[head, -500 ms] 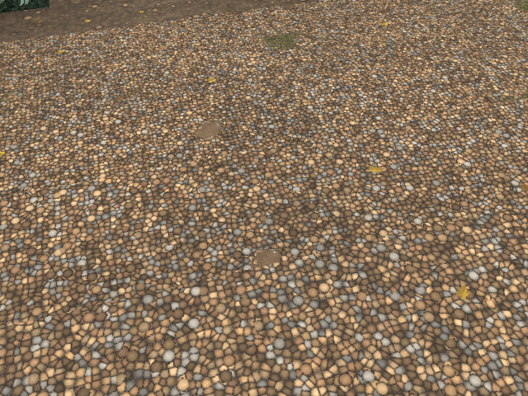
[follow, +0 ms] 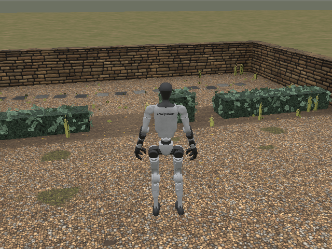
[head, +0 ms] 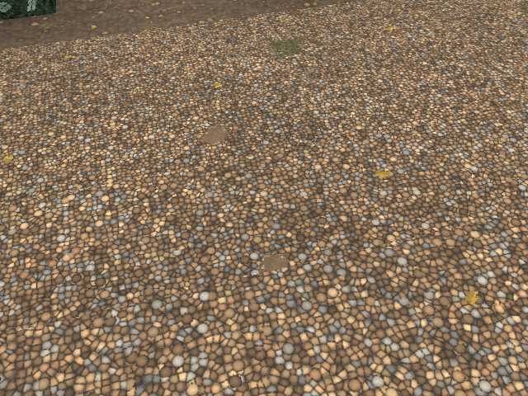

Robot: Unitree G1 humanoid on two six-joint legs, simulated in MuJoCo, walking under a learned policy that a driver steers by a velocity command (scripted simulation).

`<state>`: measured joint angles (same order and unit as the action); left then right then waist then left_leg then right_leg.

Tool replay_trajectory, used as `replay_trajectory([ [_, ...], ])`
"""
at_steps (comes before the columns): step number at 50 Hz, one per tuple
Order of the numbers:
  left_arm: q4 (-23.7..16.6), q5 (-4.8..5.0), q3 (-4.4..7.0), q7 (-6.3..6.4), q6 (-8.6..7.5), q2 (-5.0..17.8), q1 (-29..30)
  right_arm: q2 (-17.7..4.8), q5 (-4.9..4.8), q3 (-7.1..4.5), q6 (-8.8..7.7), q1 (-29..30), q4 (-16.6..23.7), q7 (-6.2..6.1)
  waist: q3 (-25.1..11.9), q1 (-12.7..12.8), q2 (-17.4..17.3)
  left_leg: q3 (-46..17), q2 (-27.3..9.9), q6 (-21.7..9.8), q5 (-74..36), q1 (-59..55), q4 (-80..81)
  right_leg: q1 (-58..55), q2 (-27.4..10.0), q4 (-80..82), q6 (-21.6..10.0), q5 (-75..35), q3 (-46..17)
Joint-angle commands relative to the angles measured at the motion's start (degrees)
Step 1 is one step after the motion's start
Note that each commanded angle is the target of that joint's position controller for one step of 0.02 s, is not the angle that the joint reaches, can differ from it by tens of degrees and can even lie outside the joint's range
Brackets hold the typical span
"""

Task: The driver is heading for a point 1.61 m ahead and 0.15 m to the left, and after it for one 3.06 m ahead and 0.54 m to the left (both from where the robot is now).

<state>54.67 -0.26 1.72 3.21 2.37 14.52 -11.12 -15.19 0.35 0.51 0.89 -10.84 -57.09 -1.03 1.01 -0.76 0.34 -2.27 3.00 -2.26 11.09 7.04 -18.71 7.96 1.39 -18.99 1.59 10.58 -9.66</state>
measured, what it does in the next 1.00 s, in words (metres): walks ahead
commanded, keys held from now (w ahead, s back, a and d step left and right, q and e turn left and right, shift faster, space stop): no key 0.54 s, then w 0.46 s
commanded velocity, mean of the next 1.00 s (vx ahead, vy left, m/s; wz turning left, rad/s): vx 0.13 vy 0.00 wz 0.00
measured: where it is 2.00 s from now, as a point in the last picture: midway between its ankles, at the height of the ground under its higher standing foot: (276, 393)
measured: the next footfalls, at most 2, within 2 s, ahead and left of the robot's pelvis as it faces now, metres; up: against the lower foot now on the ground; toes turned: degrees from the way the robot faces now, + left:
left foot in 1.44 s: +0.57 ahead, +0.10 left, -0.18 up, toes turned +2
right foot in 1.78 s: +0.71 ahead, -0.13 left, -0.18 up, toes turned +2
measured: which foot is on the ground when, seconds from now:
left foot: down 0.00-0.84, up 0.86-1.00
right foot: down 0.00-1.00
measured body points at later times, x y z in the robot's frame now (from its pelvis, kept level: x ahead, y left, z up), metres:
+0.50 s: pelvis +0.00 +0.00 +0.00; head +0.01 +0.00 +0.45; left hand +0.04 +0.27 -0.15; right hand +0.03 -0.26 -0.15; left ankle -0.01 +0.10 -0.75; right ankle +0.00 -0.14 -0.75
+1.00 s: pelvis +0.10 -0.05 +0.00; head +0.11 -0.08 +0.45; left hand +0.07 +0.21 -0.13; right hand +0.18 -0.33 -0.14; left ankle +0.09 +0.10 -0.68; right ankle +0.04 -0.14 -0.75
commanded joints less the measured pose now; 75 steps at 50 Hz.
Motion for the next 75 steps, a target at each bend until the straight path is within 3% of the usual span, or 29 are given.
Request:
replay_trajectory([
  [1,-0.9,0.03,1.04,0.20,-0.69,6.5,-0.1,-6.9,0.02,-1.14,-0.43,-0.7,1.6,-0.33,-1.2,0.0,-0.5,-4.0,-5.3,-2.1,-6.6,-0.7,3.5,1.2,-2.3,1.9,-2.0,-8.1,0.0],
  [27,5.4,0.28,-0.31,0.19,-1.15,5.3,-3.2,-5.1,0.03,-0.55,-0.13,-6.8,-1.3,-0.80,0.2,0.0,-0.3,-3.2,-4.3,-1.7,-6.9,-0.7,2.9,3.4,-1.9,1.9,-1.9,-6.9,1.6],
  [29,5.8,0.40,-0.62,0.37,-1.04,4.2,-3.8,-5.0,-0.02,-0.58,-0.09,-7.5,-1.8,-0.96,-0.2,-0.2,-1.4,-4.1,-4.1,-2.0,7.3,-0.4,5.1,3.7,-0.5,0.8,-2.0,1.2,3.2],
  [30,5.5,0.50,-0.63,0.45,-1.14,4.2,-3.1,-6.4,-0.34,-1.07,-0.03,-7.4,-1.6,-1.23,0.9,-0.4,-3.0,-5.8,-4.8,-3.0,15.7,0.4,6.4,5.6,1.0,-1.9,-2.1,6.6,4.9],
  [32,4.5,0.65,-0.78,-0.26,-2.54,3.5,-1.6,-9.9,-1.22,-2.40,0.00,-8.9,-1.2,-1.73,3.8,-1.5,-7.0,-15.8,-11.6,-8.0,30.0,0.5,11.3,12.8,1.6,-9.4,-2.6,12.7,7.0],
  [34,3.3,0.74,-0.62,-1.40,-4.65,3.7,0.7,-11.4,-1.08,-3.51,-0.19,-10.8,-1.2,-2.12,6.4,-2.2,-8.3,-23.1,-18.2,-11.9,30.6,1.5,14.3,16.5,-1.8,-16.8,-2.9,10.9,7.9],
  [36,3.5,1.24,-0.01,-2.48,-6.03,4.3,-0.1,-10.4,-1.02,-3.91,-0.54,-10.5,-0.2,-2.05,6.4,-1.5,-7.6,-23.1,-19.7,-12.3,25.8,-0.2,13.8,19.7,-4.0,-21.3,-3.9,13.6,7.6],
  [39,4.8,1.58,0.41,-3.30,-6.97,3.4,-3.7,-10.0,-2.58,-4.32,-0.58,-6.4,2.3,-1.59,5.3,2.1,-6.1,-14.8,-15.3,-9.4,20.9,6.1,10.7,8.9,-3.2,-10.5,-5.4,8.0,10.9],
  [41,8.2,1.27,1.10,-3.34,-6.78,3.1,-11.8,-9.2,-3.21,-3.98,-0.65,-4.8,3.5,-1.02,3.5,5.5,-3.8,-9.4,-10.5,-8.0,17.2,16.2,3.6,-5.8,-0.4,-6.8,-5.1,3.5,11.9],
  [42,9.5,1.23,1.74,-3.25,-6.64,4.7,-17.5,-6.4,-2.66,-3.00,-1.18,-3.1,4.5,-0.46,2.0,7.7,1.7,-5.1,-6.8,-5.8,14.1,22.0,-7.2,-12.3,-6.1,-1.9,-6.5,8.0,3.6],
  [43,9.9,1.35,3.00,-3.32,-6.66,10.2,-23.0,-3.2,-1.78,-2.22,-2.11,-2.3,6.6,0.04,0.1,8.8,12.8,2.2,-0.4,-2.4,13.9,30.5,-25.3,-17.7,-17.7,7.7,-12.1,19.7,-16.2],
  [44,9.3,0.37,3.22,-3.97,-7.48,12.3,-22.0,-4.5,-2.01,-2.92,-3.38,-1.8,8.2,0.10,3.1,7.1,12.7,-1.9,0.1,-2.9,18.1,37.1,-36.1,-14.6,-23.4,11.5,-17.3,27.6,-30.2],
  [45,7.1,0.35,2.57,-4.02,-8.33,9.8,-15.9,-6.9,-2.64,-3.40,-4.47,-3.1,8.0,0.29,6.1,4.1,6.9,-5.1,-3.7,-3.4,13.5,38.8,-41.0,-11.6,-22.5,11.6,-16.9,24.4,-26.2],
  [47,4.2,1.04,1.71,-4.56,-8.85,6.6,-10.3,-7.6,-2.32,-3.99,-5.46,-5.6,6.8,0.76,5.6,1.5,5.0,-4.0,-7.6,-3.5,5.9,37.8,-40.7,-10.8,-18.1,12.3,-13.8,13.5,-15.7],
  [49,4.3,0.84,1.22,-4.41,-8.18,4.4,-12.2,-6.5,-1.29,-4.27,-5.21,-4.1,7.0,1.32,4.0,2.2,4.5,-1.7,-9.1,-1.6,1.0,34.7,-38.6,-10.0,-14.8,12.3,-12.4,-0.2,-7.6],
  [50,4.8,1.00,1.19,-4.04,-8.11,4.4,-14.1,-5.8,-1.33,-4.29,-5.17,-3.7,7.4,1.46,3.8,2.5,4.1,-0.5,-8.7,-0.5,-1.1,34.7,-37.4,-10.1,-13.7,11.9,-12.7,-6.8,-4.7],
  [52,5.6,-0.11,1.38,-3.11,-8.04,5.6,-18.1,-4.6,-1.45,-4.50,-5.11,-2.9,7.4,2.26,1.9,3.0,2.9,0.4,-8.5,0.8,-5.7,35.0,-40.2,-10.3,-13.7,9.7,-13.7,-16.8,-1.3],
  [54,6.6,0.45,1.15,-2.15,-9.03,5.3,-21.1,-5.5,-3.02,-5.53,-5.71,5.3,10.7,2.26,5.1,3.9,4.4,-2.6,-9.7,0.7,-8.9,43.6,-33.9,-15.3,-14.1,9.1,-12.0,-12.7,-1.6],
  [57,5.4,0.65,1.13,-0.14,-8.98,6.0,-20.7,-3.2,-1.53,-5.11,-6.98,11.3,13.5,3.08,7.1,5.0,4.3,-0.3,-7.8,1.1,-24.0,39.5,-18.9,-9.3,-10.3,7.2,-10.8,-10.3,3.2],
  [60,4.2,0.49,0.27,1.14,-8.79,4.8,-22.1,-1.2,0.07,-4.51,-7.52,12.2,14.9,5.96,6.0,5.4,2.9,1.1,-6.4,-1.1,-38.8,30.5,-15.4,0.4,-10.3,0.2,-10.2,-5.2,4.5],
  [65,3.6,1.64,-0.07,1.74,-6.80,4.3,-26.3,-0.2,-0.38,-3.16,-7.93,20.2,19.8,8.33,8.6,8.1,2.5,1.9,-6.5,-2.9,-38.8,36.4,-10.0,-5.4,-10.9,-12.8,-9.0,-6.5,4.4],
  [67,3.5,1.73,-0.08,1.66,-5.79,3.9,-26.6,0.0,-0.69,-2.83,-8.04,21.0,19.9,8.34,7.5,8.8,2.4,2.4,-6.1,-1.6,-40.2,31.3,-7.0,-5.7,-9.7,-17.8,-7.5,-7.7,4.9],
  [69,3.1,1.53,-0.14,1.21,-5.22,3.6,-25.5,-0.7,-0.86,-3.12,-8.61,15.4,18.1,7.40,5.1,6.8,2.0,2.5,-6.1,-0.8,-39.8,24.1,-0.9,-8.7,-8.0,-28.5,-6.8,-16.1,4.5],
  [70,3.1,1.49,0.06,0.87,-4.98,3.9,-25.3,-2.7,-0.60,-4.00,-8.77,6.4,14.5,6.43,1.2,3.8,1.8,2.4,-6.3,-0.5,-41.9,15.9,1.1,-8.7,-6.9,-39.5,-6.6,-18.7,3.7],
  [71,3.6,1.02,-0.04,-0.38,-5.45,4.2,-22.3,-4.3,-0.09,-5.07,-8.88,-6.8,10.5,5.69,-5.1,-4.3,-0.2,2.9,-8.1,-2.0,-53.4,-1.3,6.3,-3.4,-4.3,-55.3,-4.8,-21.4,5.4],
  [72,3.5,1.04,0.05,-1.34,-5.99,1.8,-21.1,-8.0,0.25,-5.40,-8.00,-17.7,5.6,5.50,-9.4,-7.9,-9.4,-1.9,-15.7,-5.5,-74.4,-21.9,3.0,14.4,3.5,-80.9,-0.8,22.6,9.6],
  [73,4.8,1.92,-1.26,-2.40,-6.79,-2.5,-32.2,-11.0,3.11,-4.74,-7.94,-22.2,5.0,5.13,-23.4,-4.7,-19.2,-7.9,-26.6,-12.4,-105.4,-50.4,-27.8,35.5,6.4,-98.9,0.7,47.2,-2.6],
  [74,1.6,3.53,-0.76,-3.73,-8.74,3.3,-30.2,-11.3,1.82,-5.79,-6.77,-23.8,3.4,4.81,-31.1,-7.1,-20.1,-15.4,-29.4,-18.8,-105.0,-55.0,-27.8,43.9,4.3,-97.1,2.0,41.1,-7.6],
  [75,-0.9,3.78,0.05,-3.38,-8.84,5.9,-23.4,-8.2,0.98,-5.21,-5.23,-20.0,4.4,3.83,-32.0,-7.0,-10.1,-16.9,-28.9,-19.8,-82.0,-49.9,-21.3,46.1,-0.4,-91.9,2.5,38.9,-6.5],
])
